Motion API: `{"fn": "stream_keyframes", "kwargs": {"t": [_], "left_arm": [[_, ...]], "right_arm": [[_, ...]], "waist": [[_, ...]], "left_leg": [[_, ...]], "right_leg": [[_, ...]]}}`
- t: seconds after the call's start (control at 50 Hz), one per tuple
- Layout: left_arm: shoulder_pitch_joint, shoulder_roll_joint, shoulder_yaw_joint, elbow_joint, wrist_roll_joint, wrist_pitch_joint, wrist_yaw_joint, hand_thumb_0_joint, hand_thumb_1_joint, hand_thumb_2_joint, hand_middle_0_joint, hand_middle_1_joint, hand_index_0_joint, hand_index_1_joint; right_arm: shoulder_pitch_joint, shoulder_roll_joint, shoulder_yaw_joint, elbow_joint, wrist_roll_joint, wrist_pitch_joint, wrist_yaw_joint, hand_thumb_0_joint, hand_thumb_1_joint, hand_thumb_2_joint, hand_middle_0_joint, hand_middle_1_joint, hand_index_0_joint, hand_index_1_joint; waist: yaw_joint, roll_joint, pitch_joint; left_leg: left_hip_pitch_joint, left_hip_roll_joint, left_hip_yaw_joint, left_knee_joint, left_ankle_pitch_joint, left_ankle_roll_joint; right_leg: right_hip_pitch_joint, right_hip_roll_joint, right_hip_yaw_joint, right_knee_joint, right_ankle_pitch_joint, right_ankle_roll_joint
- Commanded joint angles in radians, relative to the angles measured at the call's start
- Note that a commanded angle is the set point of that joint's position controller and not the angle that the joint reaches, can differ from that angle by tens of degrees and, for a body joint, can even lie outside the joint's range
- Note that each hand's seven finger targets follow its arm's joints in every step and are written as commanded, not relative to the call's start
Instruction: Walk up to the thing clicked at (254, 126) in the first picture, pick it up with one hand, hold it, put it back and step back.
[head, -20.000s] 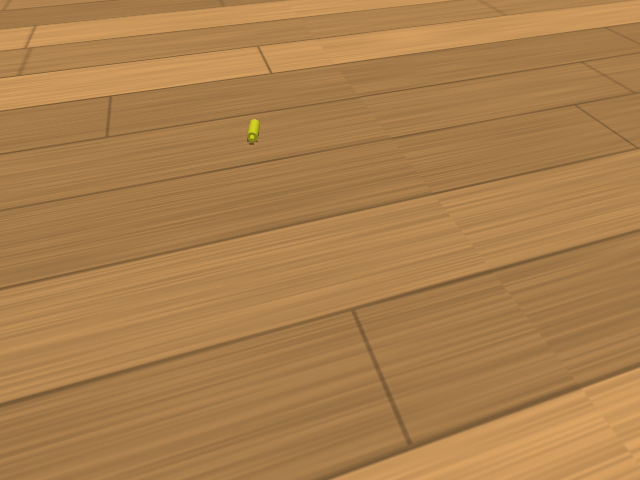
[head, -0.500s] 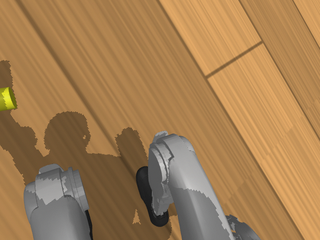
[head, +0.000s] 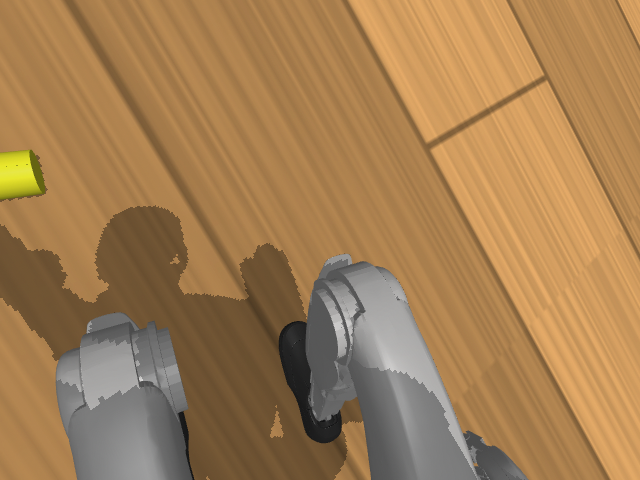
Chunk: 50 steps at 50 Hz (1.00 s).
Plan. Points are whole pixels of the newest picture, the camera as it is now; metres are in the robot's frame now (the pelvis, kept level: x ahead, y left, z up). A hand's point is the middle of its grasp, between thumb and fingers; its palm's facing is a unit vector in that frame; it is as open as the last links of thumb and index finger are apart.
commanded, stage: close in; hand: left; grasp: from above
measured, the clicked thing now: out of the picture +0.51 +0.34 -0.29
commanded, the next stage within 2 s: rest palm in 0.06 s
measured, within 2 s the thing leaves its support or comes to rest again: neither
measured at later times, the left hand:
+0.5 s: hand out of the picture +0.49 +0.31 -0.23, palm faces -0.50 -0.09 -0.86, open 13.7 cm
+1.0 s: hand out of the picture +0.49 +0.31 -0.26, palm faces -0.48 -0.11 -0.87, open 13.5 cm
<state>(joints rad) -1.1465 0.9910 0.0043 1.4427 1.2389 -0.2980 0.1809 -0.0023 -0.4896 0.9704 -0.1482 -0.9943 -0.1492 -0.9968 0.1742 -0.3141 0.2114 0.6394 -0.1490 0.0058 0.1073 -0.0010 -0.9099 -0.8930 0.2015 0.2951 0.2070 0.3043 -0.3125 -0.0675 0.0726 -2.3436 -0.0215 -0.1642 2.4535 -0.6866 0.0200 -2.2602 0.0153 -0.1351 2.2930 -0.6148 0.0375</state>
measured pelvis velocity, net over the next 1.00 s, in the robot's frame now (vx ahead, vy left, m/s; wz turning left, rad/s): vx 0.01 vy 0.00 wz -0.06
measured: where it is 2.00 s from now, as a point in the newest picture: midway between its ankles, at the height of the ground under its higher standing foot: (247, 434)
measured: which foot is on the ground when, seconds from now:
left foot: down 0.00-1.00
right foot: down 0.00-1.00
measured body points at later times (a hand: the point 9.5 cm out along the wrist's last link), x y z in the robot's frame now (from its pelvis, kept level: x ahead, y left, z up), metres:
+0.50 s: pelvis +0.00 +0.00 -0.01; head +0.28 +0.11 +0.33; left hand +0.52 +0.31 -0.18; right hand +0.02 -0.25 -0.07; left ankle +0.07 +0.12 -0.29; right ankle +0.12 -0.12 -0.29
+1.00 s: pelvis +0.01 +0.00 -0.01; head +0.30 +0.13 +0.31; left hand +0.52 +0.31 -0.21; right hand +0.05 -0.26 -0.06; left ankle +0.07 +0.12 -0.29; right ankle +0.12 -0.12 -0.29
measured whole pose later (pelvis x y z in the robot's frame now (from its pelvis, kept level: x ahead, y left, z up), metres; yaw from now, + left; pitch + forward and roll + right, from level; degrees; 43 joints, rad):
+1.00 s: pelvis +0.01 +0.00 -0.01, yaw -4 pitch +31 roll -16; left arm -1.15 1.09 0.07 1.65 1.33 -0.26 0.46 0.00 -0.41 0.92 -0.21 -0.86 -0.19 -0.88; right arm 0.14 -0.35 0.31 0.57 -0.20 -0.11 0.15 0.00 -0.91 -0.90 0.20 0.29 0.21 0.30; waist -0.41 -0.14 0.15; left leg -2.35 -0.01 -0.22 2.52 -0.73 0.02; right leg -2.26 0.04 -0.19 2.31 -0.62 0.05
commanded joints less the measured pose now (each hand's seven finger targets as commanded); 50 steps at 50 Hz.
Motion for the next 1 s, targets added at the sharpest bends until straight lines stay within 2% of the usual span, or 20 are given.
{"fn": "stream_keyframes", "kwargs": {"t": [0.0, 0.1, 0.18, 0.24, 0.26, 0.36, 0.4, 0.46, 0.56, 0.64, 0.66, 0.78, 0.8, 0.82, 0.84, 0.86, 0.9, 0.92, 0.94, 0.98], "left_arm": [[-0.347, 0.172, 0.012, -0.166, 0.045, -0.059, 0.082, 0.0, -0.522, 0.976, -0.113, -1.005, -0.117, -1.002], [-0.34, 0.235, 0.066, -0.115, 0.101, -0.028, 0.194, 0.0, -0.455, 0.933, -0.157, -0.947, -0.16, -0.943], [-0.336, 0.204, 0.055, -0.041, 0.122, 0.019, 0.246, 0.0, -0.498, 0.975, -0.147, -0.891, -0.124, -0.915], [-0.331, 0.19, 0.053, 0.035, 0.107, 0.046, 0.27, 0.0, -0.484, 0.969, -0.149, -0.89, -0.13, -0.909], [-0.308, 0.176, 0.036, 0.075, 0.109, 0.056, 0.27, 0.0, -0.478, 0.96, -0.156, -0.885, -0.136, -0.905], [-0.336, 0.225, 0.043, 0.085, 0.082, 0.063, 0.268, 0.0, -0.459, 0.94, -0.162, -0.898, -0.15, -0.911], [-0.326, 0.223, 0.044, 0.109, 0.08, 0.06, 0.259, 0.0, -0.442, 0.923, -0.171, -0.896, -0.162, -0.906], [-0.341, 0.288, 0.059, 0.072, 0.073, 0.038, 0.259, 0.0, -0.445, 0.926, -0.17, -0.903, -0.16, -0.912], [-0.315, 0.339, 0.082, 0.045, 0.087, 0.011, 0.28, 0.0, -0.48, 0.95, -0.148, -0.912, -0.135, -0.925], [-0.284, 0.338, 0.083, 0.046, 0.096, 0.006, 0.3, 0.0, -0.489, 0.961, -0.146, -0.896, -0.127, -0.915], [-0.273, 0.33, 0.08, 0.064, 0.099, 0.012, 0.303, 0.0, -0.488, 0.96, -0.153, -0.885, -0.131, -0.907], [-0.247, 0.334, 0.091, 0.059, 0.09, 0.034, 0.329, 0.0, -0.428, 0.95, -0.195, -0.86, -0.173, -0.882], [-0.227, 0.304, 0.079, 0.095, 0.088, 0.041, 0.325, 0.0, -0.427, 0.927, -0.19, -0.853, -0.172, -0.871], [-0.228, 0.301, 0.084, 0.11, 0.085, 0.043, 0.322, 0.0, -0.422, 0.917, -0.186, -0.868, -0.173, -0.88], [-0.233, 0.272, 0.055, 0.103, 0.08, 0.044, 0.313, 0.0, -0.425, 0.911, -0.184, -0.867, -0.172, -0.879], [-0.244, 0.323, 0.088, 0.084, 0.075, 0.042, 0.318, 0.0, -0.416, 0.914, -0.196, -0.859, -0.181, -0.874], [-0.275, 0.309, 0.067, 0.043, 0.077, 0.038, 0.316, 0.0, -0.405, 0.892, -0.216, -0.841, -0.2, -0.856], [-0.253, 0.327, 0.086, 0.076, 0.076, 0.039, 0.318, 0.0, -0.384, 0.885, -0.226, -0.845, -0.213, -0.858], [-0.263, 0.298, 0.06, 0.073, 0.076, 0.034, 0.316, 0.0, -0.384, 0.883, -0.216, -0.854, -0.205, -0.865], [-0.249, 0.3, 0.066, 0.098, 0.073, 0.029, 0.319, 0.0, -0.387, 0.875, -0.203, -0.873, -0.198, -0.878]], "right_arm": [[0.25, -0.3, -0.093, 0.012, -0.017, 0.015, -0.013, 0.0, -0.907, -0.899, 0.2, 0.3, 0.2, 0.3], [0.216, -0.305, -0.083, -0.009, -0.021, 0.016, 0.003, 0.0, -0.902, -0.897, 0.2, 0.3, 0.2, 0.3], [0.202, -0.292, -0.076, -0.02, -0.02, -0.002, 0.018, 0.0, -0.899, -0.901, 0.2, 0.3, 0.199, 0.3], [0.198, -0.302, -0.068, -0.03, -0.019, -0.022, 0.019, 0.0, -0.897, -0.899, 0.2, 0.3, 0.199, 0.3], [0.203, -0.296, -0.063, -0.025, -0.017, -0.031, 0.019, 0.0, -0.898, -0.9, 0.2, 0.3, 0.199, 0.3], [0.209, -0.304, -0.042, -0.029, -0.017, -0.06, 0.015, 0.0, -0.899, -0.9, 0.199, 0.3, 0.199, 0.3], [0.223, -0.321, -0.04, -0.029, -0.022, -0.071, 0.012, 0.0, -0.899, -0.9, 0.199, 0.3, 0.199, 0.3], [0.211, -0.321, -0.02, -0.032, -0.025, -0.079, 0.008, 0.0, -0.899, -0.9, 0.199, 0.3, 0.199, 0.3], [0.213, -0.335, -0.007, -0.038, -0.037, -0.082, 0.003, 0.0, -0.901, -0.901, 0.199, 0.3, 0.199, 0.3], [0.205, -0.341, -0.004, -0.036, -0.04, -0.085, 0.005, 0.0, -0.901, -0.901, 0.199, 0.3, 0.199, 0.3], [0.204, -0.342, 0.0, -0.051, -0.043, -0.091, 0.009, 0.0, -0.903, -0.902, 0.199, 0.3, 0.199, 0.3], [0.204, -0.343, -0.001, -0.035, -0.046, -0.102, 0.022, 0.0, -0.9, -0.902, 0.199, 0.3, 0.199, 0.3], [0.204, -0.351, -0.004, -0.039, -0.048, -0.105, 0.026, 0.0, -0.9, -0.901, 0.199, 0.3, 0.199, 0.3], [0.193, -0.366, -0.007, -0.053, -0.049, -0.109, 0.026, 0.0, -0.901, -0.902, 0.199, 0.3, 0.199, 0.3], [0.197, -0.351, 0.0, -0.035, -0.048, -0.113, 0.031, 0.0, -0.903, -0.902, 0.199, 0.3, 0.199, 0.3], [0.185, -0.36, -0.003, -0.048, -0.047, -0.113, 0.029, 0.0, -0.901, -0.902, 0.199, 0.3, 0.199, 0.3], [0.195, -0.346, -0.001, -0.037, -0.047, -0.113, 0.03, 0.0, -0.905, -0.904, 0.199, 0.3, 0.199, 0.3], [0.181, -0.357, -0.002, -0.048, -0.05, -0.114, 0.031, 0.0, -0.906, -0.905, 0.199, 0.3, 0.199, 0.3], [0.185, -0.357, -0.001, -0.043, -0.05, -0.114, 0.033, 0.0, -0.904, -0.904, 0.199, 0.3, 0.199, 0.3], [0.173, -0.365, 0.002, -0.05, -0.05, -0.119, 0.032, 0.0, -0.905, -0.904, 0.199, 0.3, 0.199, 0.3]], "waist": [[-0.064, 0.514, -0.703], [-0.046, 0.618, -0.718], [-0.075, 0.597, -0.66], [-0.108, 0.512, -0.612], [-0.118, 0.494, -0.589], [-0.123, 0.475, -0.631], [-0.145, 0.443, -0.597], [-0.131, 0.449, -0.623], [-0.118, 0.503, -0.643], [-0.115, 0.527, -0.628], [-0.132, 0.524, -0.609], [-0.111, 0.551, -0.621], [-0.133, 0.534, -0.589], [-0.144, 0.512, -0.56], [-0.149, 0.52, -0.539], [-0.136, 0.507, -0.582], [-0.126, 0.551, -0.599], [-0.133, 0.535, -0.597], [-0.14, 0.517, -0.574], [-0.151, 0.503, -0.564]], "left_leg": [[0.629, 0.023, 0.031, -0.259, 0.234, -0.024], [0.706, 0.028, 0.014, -0.287, 0.354, -0.034], [0.649, 0.03, 0.031, -0.28, 0.317, -0.019], [0.555, 0.025, 0.037, -0.273, 0.24, -0.006], [0.538, 0.024, 0.042, -0.264, 0.215, 0.001], [0.508, 0.027, 0.04, -0.256, 0.18, 0.005], [0.491, 0.026, 0.034, -0.244, 0.173, 0.004], [0.481, 0.03, 0.037, -0.238, 0.156, 0.006], [0.522, 0.035, 0.036, -0.218, 0.203, -0.006], [0.541, 0.039, 0.026, -0.207, 0.242, -0.012], [0.536, 0.039, 0.03, -0.195, 0.252, -0.009], [0.565, 0.044, 0.019, -0.204, 0.317, -0.015], [0.562, 0.047, 0.013, -0.195, 0.324, -0.015], [0.542, 0.047, 0.006, -0.194, 0.309, -0.017], [0.53, 0.047, 0.014, -0.188, 0.3, -0.013], [0.528, 0.046, 0.011, -0.191, 0.29, -0.01], [0.558, 0.047, 0.011, -0.206, 0.29, -0.015], [0.548, 0.049, 0.008, -0.203, 0.276, -0.014], [0.527, 0.048, 0.008, -0.199, 0.256, -0.013], [0.532, 0.048, 0.003, -0.196, 0.251, -0.013]], "right_leg": [[0.293, 0.038, -0.084, -0.191, 0.168, -0.085], [0.254, 0.032, -0.097, -0.144, 0.251, -0.084], [0.243, 0.036, -0.089, -0.147, 0.249, -0.08], [0.258, 0.036, -0.086, -0.17, 0.22, -0.072], [0.26, 0.04, -0.082, -0.173, 0.206, -0.072], [0.323, 0.045, -0.081, -0.173, 0.187, -0.068], [0.306, 0.041, -0.087, -0.174, 0.175, -0.066], [0.361, 0.049, -0.086, -0.179, 0.16, -0.066], [0.377, 0.053, -0.093, -0.169, 0.19, -0.074], [0.352, 0.058, -0.104, -0.158, 0.217, -0.079], [0.364, 0.056, -0.102, -0.157, 0.231, -0.075], [0.377, 0.063, -0.116, -0.147, 0.277, -0.075], [0.354, 0.058, -0.118, -0.143, 0.278, -0.074], [0.339, 0.059, -0.125, -0.146, 0.263, -0.075], [0.341, 0.062, -0.118, -0.146, 0.262, -0.073], [0.378, 0.064, -0.119, -0.157, 0.259, -0.07], [0.374, 0.062, -0.117, -0.147, 0.259, -0.074], [0.386, 0.062, -0.121, -0.151, 0.25, -0.071], [0.368, 0.065, -0.123, -0.15, 0.238, -0.073], [0.368, 0.063, -0.124, -0.148, 0.236, -0.071]]}}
